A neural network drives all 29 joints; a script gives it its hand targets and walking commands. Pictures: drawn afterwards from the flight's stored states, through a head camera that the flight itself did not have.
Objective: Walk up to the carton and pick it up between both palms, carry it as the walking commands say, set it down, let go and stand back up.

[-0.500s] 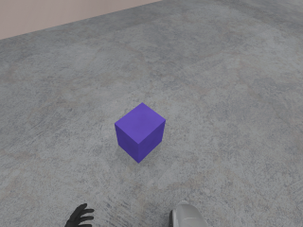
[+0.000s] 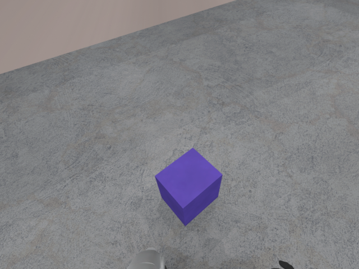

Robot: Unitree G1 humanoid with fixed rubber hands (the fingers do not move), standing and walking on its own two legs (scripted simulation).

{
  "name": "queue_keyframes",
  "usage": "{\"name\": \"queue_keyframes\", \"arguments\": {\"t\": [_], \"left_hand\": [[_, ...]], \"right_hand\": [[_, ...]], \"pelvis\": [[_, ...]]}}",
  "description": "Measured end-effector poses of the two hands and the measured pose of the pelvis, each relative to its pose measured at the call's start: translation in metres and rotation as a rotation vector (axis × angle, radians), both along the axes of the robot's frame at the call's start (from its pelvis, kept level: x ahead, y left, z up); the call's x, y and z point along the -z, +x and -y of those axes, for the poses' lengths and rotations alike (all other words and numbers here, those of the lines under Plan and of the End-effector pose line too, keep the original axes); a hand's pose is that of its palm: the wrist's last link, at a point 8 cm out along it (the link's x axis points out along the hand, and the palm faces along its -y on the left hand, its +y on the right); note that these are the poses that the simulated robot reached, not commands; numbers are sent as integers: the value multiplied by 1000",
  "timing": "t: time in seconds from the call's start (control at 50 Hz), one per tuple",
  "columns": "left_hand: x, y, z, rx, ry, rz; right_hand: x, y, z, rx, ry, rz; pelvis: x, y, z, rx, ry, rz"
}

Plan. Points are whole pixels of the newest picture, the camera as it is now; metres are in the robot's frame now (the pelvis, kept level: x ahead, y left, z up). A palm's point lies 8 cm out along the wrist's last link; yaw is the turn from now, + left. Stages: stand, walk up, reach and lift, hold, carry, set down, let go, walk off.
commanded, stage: walk up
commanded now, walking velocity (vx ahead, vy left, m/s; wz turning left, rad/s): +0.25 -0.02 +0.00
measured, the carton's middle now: (189, 187) +0.58 +0.03 -0.64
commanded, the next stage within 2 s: none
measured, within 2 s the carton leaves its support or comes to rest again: neither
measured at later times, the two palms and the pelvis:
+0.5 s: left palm (93, 255) +0.16 +0.26 -0.15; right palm out of the picture +0.07 -0.23 -0.13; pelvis +0.09 +0.01 -0.01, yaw -2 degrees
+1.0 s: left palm (122, 263) +0.15 +0.18 -0.15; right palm out of the picture +0.08 -0.27 -0.15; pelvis +0.10 -0.04 -0.01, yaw -1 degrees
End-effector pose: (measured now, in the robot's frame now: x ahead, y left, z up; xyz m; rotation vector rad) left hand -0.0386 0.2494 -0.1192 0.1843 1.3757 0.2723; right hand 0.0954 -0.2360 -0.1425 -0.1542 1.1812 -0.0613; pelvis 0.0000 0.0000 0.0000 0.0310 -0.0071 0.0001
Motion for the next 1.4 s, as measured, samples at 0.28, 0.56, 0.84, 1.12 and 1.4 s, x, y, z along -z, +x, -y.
{"name": "queue_keyframes", "arguments": {"t": [0.28, 0.56, 0.84, 1.12, 1.4], "left_hand": [[45, 115, -34, 60, -139, -12], [25, 225, 4, 162, -48, 111], [11, 219, 73, 130, -49, 173], [33, 155, 66, 43, -105, 15], [35, 120, 41, -37, -27, -31]], "right_hand": [[-27, -2, -26, 106, -169, -98], [2, -24, 17, 197, -123, -206], [20, -9, 41, 154, -24, -244], [7, -19, 22, 138, -46, -243], [15, 7, 20, 50, -49, -216]], "pelvis": [[3, 77, -41, 2, -87, -2], [10, 94, 3, 36, -52, -8], [5, 100, 46, 18, -28, 19], [4, 100, 38, 15, -29, 25], [13, 94, 33, -59, -45, 5]]}}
